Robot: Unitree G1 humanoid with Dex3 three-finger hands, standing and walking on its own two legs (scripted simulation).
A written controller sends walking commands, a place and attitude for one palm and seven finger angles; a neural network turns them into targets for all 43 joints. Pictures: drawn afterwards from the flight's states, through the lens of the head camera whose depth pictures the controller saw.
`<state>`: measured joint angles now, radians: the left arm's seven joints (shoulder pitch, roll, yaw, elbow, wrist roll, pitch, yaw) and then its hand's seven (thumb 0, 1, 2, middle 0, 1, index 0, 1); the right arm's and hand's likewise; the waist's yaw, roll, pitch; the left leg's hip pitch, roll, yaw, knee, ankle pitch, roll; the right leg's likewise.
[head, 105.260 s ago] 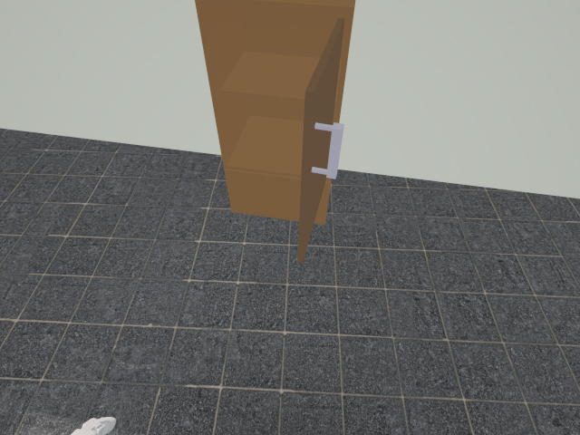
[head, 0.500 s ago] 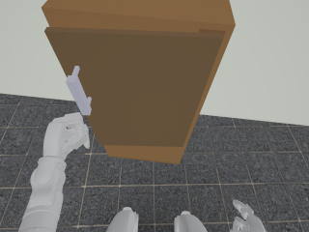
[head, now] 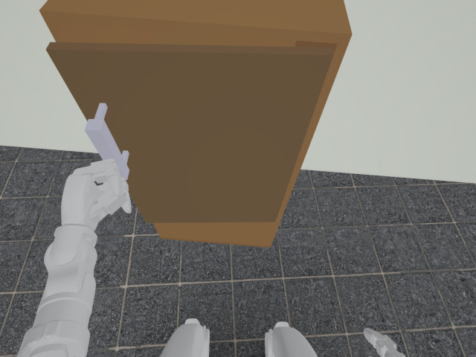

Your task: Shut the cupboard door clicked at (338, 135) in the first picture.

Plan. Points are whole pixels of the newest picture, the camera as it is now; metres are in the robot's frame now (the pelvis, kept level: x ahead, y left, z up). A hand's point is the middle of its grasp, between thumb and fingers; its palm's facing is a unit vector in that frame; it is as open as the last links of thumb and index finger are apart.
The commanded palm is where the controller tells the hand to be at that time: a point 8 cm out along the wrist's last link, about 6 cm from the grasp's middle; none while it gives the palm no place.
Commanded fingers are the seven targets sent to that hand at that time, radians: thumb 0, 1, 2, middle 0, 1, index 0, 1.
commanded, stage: bring the fist close to the handle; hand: left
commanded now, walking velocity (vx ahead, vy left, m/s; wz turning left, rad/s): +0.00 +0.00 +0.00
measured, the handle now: (112, 143) +0.47 +0.24 +0.04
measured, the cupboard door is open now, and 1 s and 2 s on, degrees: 5 0 0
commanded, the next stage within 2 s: push the door shut along its arc in 0.10 s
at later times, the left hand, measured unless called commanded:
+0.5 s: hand (124, 175) +0.40 +0.20 +0.05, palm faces -0.03 -1.00 -0.03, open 3.1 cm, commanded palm +0.38 +0.25 +0.04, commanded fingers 0.00 0.90 0.90 -1.30 -1.50 -1.30 -1.50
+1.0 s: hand (129, 160) +0.43 +0.20 +0.05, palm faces -0.14 -0.99 -0.04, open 3.2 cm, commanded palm +0.45 +0.23 +0.04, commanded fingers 0.00 0.90 0.90 -1.30 -1.50 -1.30 -1.50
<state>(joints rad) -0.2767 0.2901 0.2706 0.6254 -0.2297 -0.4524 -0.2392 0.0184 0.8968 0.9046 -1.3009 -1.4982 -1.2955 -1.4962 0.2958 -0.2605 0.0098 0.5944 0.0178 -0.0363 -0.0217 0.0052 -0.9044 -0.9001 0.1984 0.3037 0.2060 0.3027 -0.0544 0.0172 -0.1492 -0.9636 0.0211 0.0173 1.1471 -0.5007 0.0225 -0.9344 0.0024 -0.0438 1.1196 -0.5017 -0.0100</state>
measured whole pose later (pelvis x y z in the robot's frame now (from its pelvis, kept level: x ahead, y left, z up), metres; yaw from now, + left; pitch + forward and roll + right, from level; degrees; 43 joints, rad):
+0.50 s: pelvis -0.01 +0.00 -0.01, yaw +1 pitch +19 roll -2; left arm -0.51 0.38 0.30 0.84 -0.22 -0.45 -0.34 0.02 0.90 0.90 -1.31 -1.50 -1.30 -1.50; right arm 0.25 -0.26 0.03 0.61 0.02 -0.04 -0.04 0.00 -0.90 -0.90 0.20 0.30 0.21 0.30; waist -0.07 0.02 -0.14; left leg -1.03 0.02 -0.01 1.20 -0.50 0.02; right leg -0.99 0.00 -0.07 1.16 -0.50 -0.02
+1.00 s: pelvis -0.02 +0.00 -0.02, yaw +1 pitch +22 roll -3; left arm -0.78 0.46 0.26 1.09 -0.19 -0.46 -0.43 0.02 0.90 0.90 -1.37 -1.50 -1.36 -1.50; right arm 0.33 -0.28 0.03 0.68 0.02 -0.03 -0.04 0.00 -0.90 -0.90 0.20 0.30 0.21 0.30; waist -0.10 0.02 -0.14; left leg -1.14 0.01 -0.03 1.24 -0.49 0.03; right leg -1.08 -0.01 -0.09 1.19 -0.49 -0.01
